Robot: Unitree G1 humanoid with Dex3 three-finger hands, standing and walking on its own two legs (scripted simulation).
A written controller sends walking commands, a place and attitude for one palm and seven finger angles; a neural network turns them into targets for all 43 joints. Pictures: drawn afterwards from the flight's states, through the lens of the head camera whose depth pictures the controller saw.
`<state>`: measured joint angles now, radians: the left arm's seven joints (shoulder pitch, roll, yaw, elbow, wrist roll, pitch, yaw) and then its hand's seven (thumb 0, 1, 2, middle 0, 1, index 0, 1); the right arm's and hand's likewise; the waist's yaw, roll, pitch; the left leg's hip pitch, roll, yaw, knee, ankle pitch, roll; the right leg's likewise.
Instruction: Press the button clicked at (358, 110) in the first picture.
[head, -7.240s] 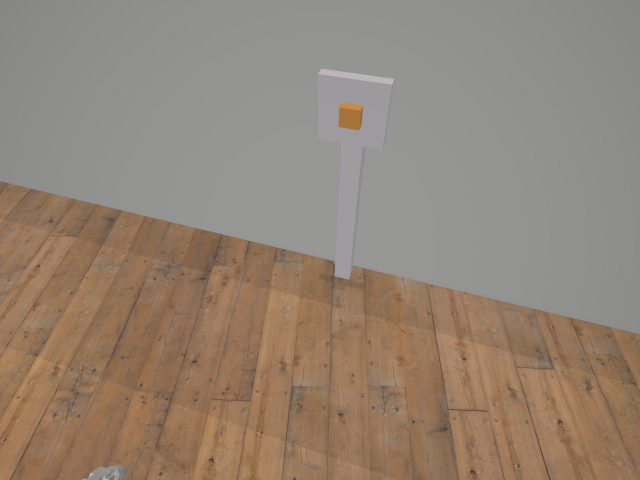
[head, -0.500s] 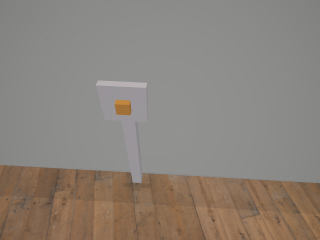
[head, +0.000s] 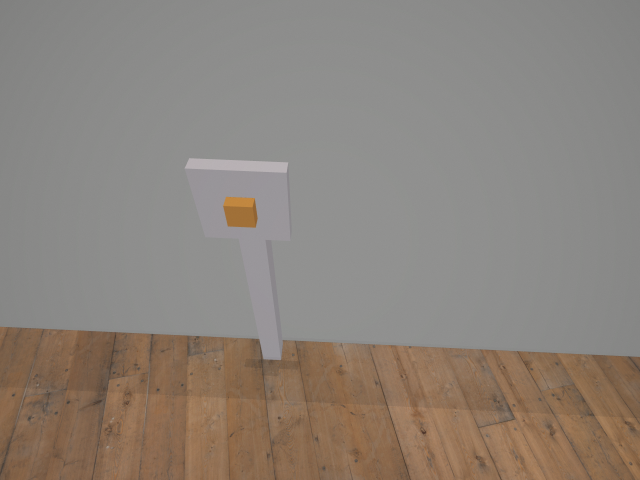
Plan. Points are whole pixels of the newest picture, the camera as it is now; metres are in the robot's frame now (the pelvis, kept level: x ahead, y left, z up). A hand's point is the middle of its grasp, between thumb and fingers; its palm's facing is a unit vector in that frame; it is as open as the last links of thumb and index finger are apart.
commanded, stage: look again from close up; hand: left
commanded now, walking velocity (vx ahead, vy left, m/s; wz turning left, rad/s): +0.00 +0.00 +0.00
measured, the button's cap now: (241, 211) +0.58 +0.19 -0.04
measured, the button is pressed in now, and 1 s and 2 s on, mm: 0 0 0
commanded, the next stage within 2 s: shuffle to correct the standing spot in 0.50 s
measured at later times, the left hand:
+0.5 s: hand out of the picture +0.09 +0.22 -0.16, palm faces -0.05 -0.96 -0.28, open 7.4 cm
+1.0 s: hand out of the picture +0.02 +0.16 -0.18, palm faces +0.00 -0.99 -0.17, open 7.4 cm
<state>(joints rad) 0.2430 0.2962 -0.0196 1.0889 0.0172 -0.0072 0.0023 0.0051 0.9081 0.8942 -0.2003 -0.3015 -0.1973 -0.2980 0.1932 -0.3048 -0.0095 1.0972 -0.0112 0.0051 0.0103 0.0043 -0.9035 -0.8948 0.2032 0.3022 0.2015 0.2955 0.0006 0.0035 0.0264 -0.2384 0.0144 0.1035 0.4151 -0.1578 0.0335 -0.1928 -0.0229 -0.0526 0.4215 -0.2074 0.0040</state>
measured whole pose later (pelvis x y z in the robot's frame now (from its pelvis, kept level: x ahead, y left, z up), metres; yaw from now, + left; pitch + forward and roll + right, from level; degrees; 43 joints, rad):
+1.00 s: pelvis +0.07 -0.01 -0.01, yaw -2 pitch -1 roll +0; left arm 0.39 0.15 -0.01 1.13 0.02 -0.01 0.01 0.00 0.91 0.89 -0.20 -0.30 -0.20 -0.30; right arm 0.31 -0.16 -0.01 1.16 -0.01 0.00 -0.01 0.00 -0.90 -0.89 0.20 0.30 0.20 0.30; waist 0.00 0.00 0.01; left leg -0.18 0.04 0.12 0.55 -0.35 0.01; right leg -0.14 0.00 -0.03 0.53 -0.38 -0.01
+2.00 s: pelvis +0.01 +0.02 +0.00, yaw -1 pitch +0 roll +0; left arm 0.36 0.16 -0.03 1.10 0.02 0.00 0.02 0.00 0.91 0.89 -0.20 -0.30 -0.19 -0.30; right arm 0.28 -0.18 0.00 1.07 -0.01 0.00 -0.01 0.00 -0.91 -0.89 0.20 0.30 0.20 0.30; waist 0.01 0.00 0.04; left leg -0.28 -0.03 0.08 0.47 -0.19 0.06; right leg -0.24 -0.02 0.03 0.50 -0.26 0.02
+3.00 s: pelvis +0.11 -0.01 +0.00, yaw -2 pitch +1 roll +1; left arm 0.29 0.16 0.02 1.08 0.01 -0.01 0.05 0.00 0.91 0.89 -0.20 -0.30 -0.20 -0.30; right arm 0.24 -0.15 -0.01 1.09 0.00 -0.01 -0.06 0.01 -0.92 -0.89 0.20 0.30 0.20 0.30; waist 0.01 -0.02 0.06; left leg -0.18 0.01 0.08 0.54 -0.30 0.01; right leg -0.14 0.00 -0.03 0.55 -0.35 -0.02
